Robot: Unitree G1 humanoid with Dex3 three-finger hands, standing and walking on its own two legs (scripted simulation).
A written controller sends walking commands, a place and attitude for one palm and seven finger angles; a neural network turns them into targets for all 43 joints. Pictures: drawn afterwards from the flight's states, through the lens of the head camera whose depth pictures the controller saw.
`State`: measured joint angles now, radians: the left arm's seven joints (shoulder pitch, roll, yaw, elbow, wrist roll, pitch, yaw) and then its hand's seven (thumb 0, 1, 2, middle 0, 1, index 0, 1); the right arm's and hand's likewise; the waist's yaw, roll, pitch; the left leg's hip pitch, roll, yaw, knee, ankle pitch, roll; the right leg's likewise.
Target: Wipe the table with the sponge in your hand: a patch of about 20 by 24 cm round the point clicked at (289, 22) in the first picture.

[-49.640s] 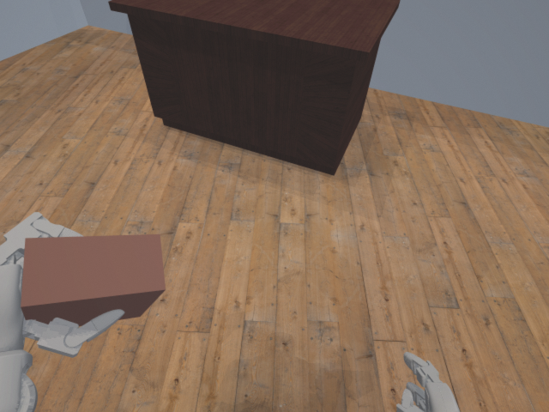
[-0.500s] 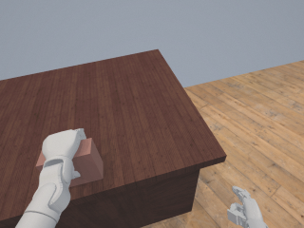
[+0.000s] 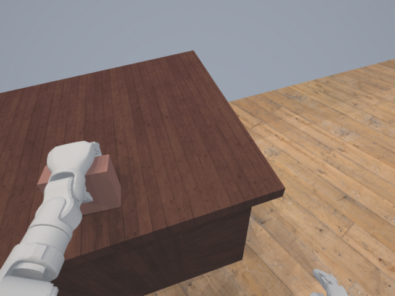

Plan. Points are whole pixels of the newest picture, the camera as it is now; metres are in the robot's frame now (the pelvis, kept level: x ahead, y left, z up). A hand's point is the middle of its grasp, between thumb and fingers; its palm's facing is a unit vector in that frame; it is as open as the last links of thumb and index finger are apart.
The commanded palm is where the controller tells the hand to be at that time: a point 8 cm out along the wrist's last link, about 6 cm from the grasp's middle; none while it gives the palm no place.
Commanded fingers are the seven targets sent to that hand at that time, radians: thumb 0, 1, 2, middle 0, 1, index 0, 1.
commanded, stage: wipe forward along the first lane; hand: left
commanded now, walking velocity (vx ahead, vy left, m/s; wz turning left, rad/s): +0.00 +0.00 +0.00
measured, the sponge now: (87, 192) +0.32 +0.31 +0.01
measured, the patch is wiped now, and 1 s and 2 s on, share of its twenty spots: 0.30 0.55 0.65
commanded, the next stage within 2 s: slide across to the middle lane in 0.82 s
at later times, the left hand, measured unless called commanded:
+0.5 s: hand (81, 158) +0.38 +0.33 +0.06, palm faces -0.13 -0.01 -0.99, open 10.1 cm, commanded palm +0.37 +0.33 +0.10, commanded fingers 0.00 0.10 1.30 -1.20 -1.60 -1.20 -1.60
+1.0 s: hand (80, 146) +0.42 +0.35 +0.06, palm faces -0.13 +0.01 -0.99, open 10.1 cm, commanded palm +0.41 +0.33 +0.10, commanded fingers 0.00 0.10 1.30 -1.20 -1.60 -1.20 -1.60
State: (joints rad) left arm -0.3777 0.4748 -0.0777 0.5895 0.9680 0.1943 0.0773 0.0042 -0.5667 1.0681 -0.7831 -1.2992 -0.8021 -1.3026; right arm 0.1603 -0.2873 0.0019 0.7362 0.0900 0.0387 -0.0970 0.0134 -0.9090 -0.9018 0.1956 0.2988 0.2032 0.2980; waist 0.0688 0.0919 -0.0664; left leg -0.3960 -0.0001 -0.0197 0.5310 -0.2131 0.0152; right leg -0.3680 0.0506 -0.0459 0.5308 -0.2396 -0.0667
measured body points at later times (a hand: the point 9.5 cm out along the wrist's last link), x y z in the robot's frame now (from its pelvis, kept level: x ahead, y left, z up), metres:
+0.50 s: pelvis +0.01 +0.00 +0.00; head +0.04 -0.02 +0.45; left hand +0.38 +0.32 +0.12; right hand +0.13 -0.27 -0.13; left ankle +0.04 +0.13 -0.73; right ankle +0.02 -0.08 -0.73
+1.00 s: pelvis +0.01 +0.03 +0.00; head +0.06 +0.02 +0.44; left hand +0.42 +0.35 +0.11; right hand +0.11 -0.24 -0.13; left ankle +0.04 +0.13 -0.73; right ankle +0.02 -0.08 -0.73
